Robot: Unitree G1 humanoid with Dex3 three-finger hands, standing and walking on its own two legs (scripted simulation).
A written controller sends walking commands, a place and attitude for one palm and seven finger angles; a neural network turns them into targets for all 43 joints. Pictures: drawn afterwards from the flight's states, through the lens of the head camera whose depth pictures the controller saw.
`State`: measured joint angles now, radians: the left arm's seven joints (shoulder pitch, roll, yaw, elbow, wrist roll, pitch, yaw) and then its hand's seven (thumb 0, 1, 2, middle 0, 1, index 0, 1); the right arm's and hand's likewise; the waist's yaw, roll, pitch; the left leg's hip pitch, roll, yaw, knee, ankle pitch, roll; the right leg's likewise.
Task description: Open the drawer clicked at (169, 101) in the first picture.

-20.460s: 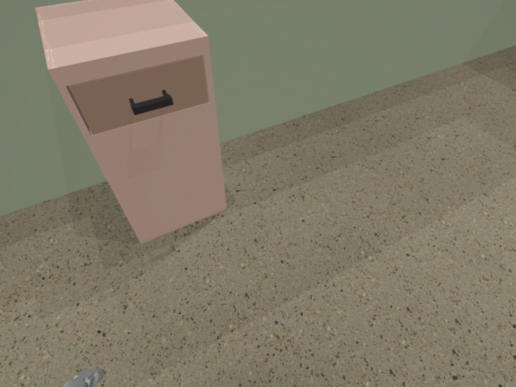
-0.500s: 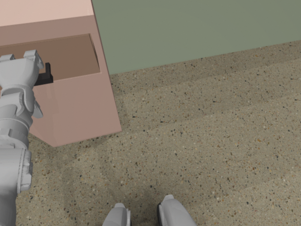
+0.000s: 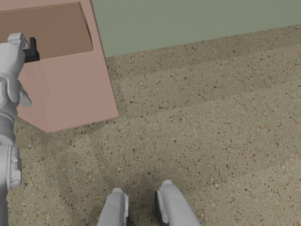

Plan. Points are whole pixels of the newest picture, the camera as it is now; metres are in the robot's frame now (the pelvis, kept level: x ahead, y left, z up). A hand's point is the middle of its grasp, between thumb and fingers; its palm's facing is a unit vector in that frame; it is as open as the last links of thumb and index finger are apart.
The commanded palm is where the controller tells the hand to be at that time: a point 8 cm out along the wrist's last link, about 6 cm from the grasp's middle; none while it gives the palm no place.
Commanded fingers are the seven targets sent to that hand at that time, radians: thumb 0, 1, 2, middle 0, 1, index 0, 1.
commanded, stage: lower the fingers behind the handle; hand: left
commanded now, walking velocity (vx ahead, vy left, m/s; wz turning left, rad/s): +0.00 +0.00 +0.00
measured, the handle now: (11, 51) +0.56 +0.31 +0.03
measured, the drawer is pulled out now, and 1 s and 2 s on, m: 0.00 0.00 0.08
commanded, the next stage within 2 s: close the thumb around the handle in 0.16 s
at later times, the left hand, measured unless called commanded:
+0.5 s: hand (15, 72) +0.51 +0.31 +0.01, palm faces -0.06 -0.01 -1.00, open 12.2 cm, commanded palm +0.50 +0.30 +0.06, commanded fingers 0.00 0.23 0.61 -0.35 -1.28 -0.35 -1.28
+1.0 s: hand (16, 72) +0.51 +0.31 +0.01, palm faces -0.07 -0.02 -1.00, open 5.5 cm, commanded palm +0.50 +0.30 +0.06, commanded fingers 0.00 0.90 0.90 -0.40 -1.35 -0.40 -1.35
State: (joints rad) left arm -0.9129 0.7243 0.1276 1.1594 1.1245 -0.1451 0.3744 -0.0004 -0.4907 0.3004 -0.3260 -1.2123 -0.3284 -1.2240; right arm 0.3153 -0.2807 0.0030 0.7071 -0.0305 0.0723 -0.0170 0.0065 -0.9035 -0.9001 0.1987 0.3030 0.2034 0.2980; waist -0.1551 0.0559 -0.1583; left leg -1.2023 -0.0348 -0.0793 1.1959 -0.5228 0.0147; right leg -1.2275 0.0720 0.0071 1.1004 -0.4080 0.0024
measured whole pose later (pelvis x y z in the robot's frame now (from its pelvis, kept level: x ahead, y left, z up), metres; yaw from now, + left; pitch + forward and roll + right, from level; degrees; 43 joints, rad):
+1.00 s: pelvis +0.02 +0.01 +0.02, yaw -1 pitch +29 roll -3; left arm -0.81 0.68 0.14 1.12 1.12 -0.15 0.37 0.00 0.75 0.85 -0.39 -1.33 -0.39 -1.34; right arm 0.31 -0.28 -0.01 0.71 -0.04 0.09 0.00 0.01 -0.90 -0.90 0.20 0.30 0.20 0.30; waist -0.14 0.05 -0.17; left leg -1.09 -0.03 -0.06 1.13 -0.54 0.03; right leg -1.12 0.08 0.03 1.03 -0.42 0.01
